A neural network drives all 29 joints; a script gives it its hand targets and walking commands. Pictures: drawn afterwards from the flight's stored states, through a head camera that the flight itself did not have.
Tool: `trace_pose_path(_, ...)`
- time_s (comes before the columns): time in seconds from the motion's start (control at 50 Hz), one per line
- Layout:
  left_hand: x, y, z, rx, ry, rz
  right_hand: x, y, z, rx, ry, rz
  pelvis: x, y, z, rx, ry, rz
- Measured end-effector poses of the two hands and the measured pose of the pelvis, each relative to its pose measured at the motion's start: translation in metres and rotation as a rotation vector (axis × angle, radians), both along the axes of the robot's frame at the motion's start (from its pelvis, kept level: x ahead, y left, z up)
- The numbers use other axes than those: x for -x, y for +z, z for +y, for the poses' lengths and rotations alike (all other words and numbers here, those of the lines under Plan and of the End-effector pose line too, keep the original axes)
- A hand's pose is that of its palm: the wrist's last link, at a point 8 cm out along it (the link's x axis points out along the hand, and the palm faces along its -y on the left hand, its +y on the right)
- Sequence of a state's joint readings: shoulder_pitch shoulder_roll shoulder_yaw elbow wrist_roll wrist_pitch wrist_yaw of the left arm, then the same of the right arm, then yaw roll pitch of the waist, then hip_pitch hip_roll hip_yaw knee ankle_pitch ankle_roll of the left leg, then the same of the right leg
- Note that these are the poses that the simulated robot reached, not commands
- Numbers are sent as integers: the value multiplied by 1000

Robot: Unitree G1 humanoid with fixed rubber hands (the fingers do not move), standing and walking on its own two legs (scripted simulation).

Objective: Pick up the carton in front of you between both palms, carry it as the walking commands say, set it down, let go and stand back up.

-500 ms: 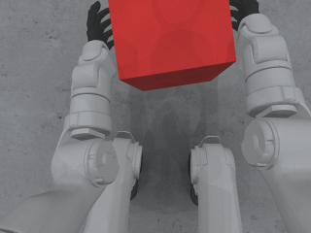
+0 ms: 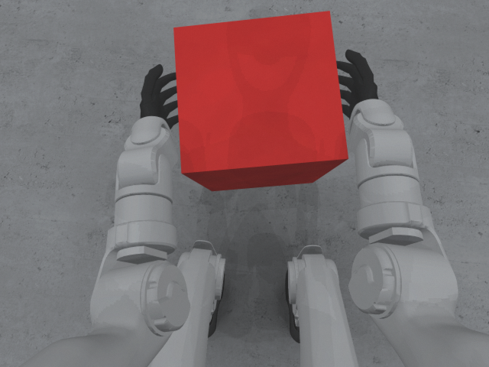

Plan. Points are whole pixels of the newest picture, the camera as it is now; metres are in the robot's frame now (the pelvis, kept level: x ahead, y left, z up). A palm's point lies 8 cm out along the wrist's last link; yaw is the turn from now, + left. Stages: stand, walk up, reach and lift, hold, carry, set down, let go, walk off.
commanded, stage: reach and lift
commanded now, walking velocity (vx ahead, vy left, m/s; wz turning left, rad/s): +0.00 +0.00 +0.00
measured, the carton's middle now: (257, 121) +0.51 +0.00 -0.12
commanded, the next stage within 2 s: none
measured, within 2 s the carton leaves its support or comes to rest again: neither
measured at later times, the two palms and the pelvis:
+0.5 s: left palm (90, 101) +0.43 +0.15 +0.11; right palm (422, 94) +0.44 -0.15 +0.11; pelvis +0.04 +0.00 +0.13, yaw -1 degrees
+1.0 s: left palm out of the picture +0.39 +0.15 +0.25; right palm out of the picture +0.39 -0.15 +0.25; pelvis +0.09 +0.01 +0.24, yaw -1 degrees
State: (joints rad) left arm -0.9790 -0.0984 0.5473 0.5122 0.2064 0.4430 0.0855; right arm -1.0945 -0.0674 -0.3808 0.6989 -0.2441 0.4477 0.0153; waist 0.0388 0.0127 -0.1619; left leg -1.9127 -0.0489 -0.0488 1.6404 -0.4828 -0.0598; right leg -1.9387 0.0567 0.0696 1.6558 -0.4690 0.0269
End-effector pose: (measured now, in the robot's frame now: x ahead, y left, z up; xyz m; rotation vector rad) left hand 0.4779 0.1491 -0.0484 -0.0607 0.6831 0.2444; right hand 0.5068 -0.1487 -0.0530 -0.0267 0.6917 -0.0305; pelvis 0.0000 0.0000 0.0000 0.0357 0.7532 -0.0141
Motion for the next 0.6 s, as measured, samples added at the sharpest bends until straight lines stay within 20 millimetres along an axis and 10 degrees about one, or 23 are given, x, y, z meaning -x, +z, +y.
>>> trace_pose_path(0.6, 54, 189, 3, 6, -66, 3, 76, 189, 1, -10, -80, 4, -49, 161, 3, 28, -1, -312)
